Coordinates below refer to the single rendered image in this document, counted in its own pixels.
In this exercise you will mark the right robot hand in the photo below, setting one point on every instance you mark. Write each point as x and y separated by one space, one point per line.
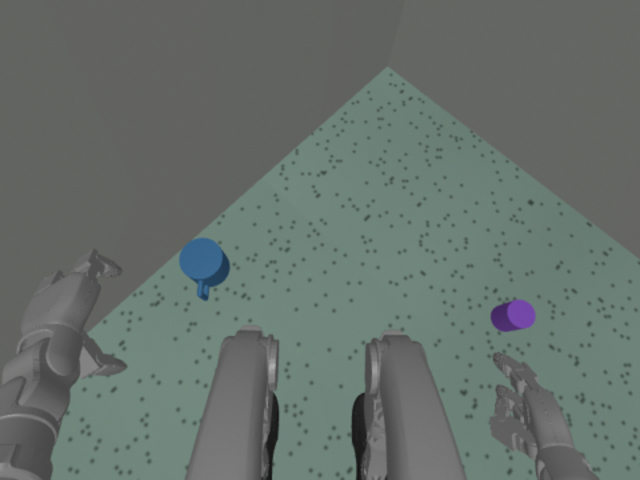
537 421

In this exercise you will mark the left robot foot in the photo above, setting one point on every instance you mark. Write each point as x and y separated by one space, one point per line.
272 439

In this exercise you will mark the right robot foot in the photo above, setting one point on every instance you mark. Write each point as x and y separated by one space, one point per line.
359 435

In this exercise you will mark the right robot arm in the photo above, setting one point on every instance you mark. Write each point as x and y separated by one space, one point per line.
562 463

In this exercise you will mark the left robot arm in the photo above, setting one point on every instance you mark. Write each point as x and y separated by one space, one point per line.
34 396

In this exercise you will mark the left robot hand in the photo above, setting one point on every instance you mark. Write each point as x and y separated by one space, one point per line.
69 300

